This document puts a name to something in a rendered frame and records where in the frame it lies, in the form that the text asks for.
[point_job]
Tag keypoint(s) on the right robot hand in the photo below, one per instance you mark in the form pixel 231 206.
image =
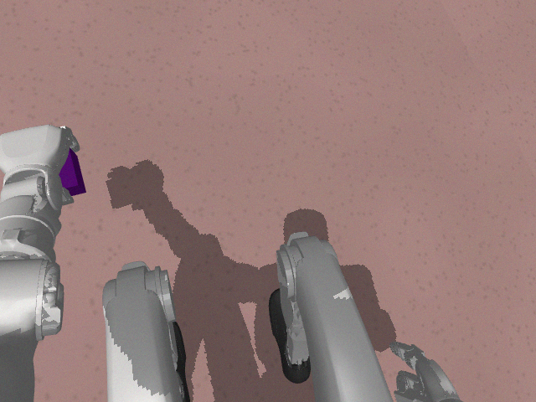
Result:
pixel 429 385

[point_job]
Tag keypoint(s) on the left robot hand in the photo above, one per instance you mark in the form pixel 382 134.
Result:
pixel 44 145

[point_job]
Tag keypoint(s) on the small box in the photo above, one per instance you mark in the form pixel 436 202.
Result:
pixel 71 176

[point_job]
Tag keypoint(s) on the left robot arm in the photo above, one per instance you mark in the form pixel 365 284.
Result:
pixel 31 295

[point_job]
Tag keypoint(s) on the right robot foot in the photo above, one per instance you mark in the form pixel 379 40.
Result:
pixel 295 373

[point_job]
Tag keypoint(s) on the left robot foot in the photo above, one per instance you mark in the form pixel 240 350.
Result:
pixel 181 363

